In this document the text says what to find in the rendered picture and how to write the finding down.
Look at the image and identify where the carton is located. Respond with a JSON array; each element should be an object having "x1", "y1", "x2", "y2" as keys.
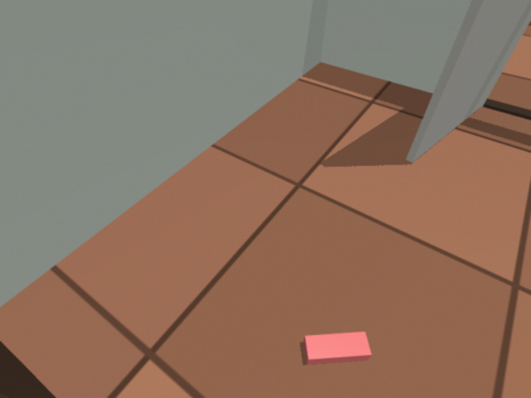
[{"x1": 304, "y1": 332, "x2": 372, "y2": 365}]

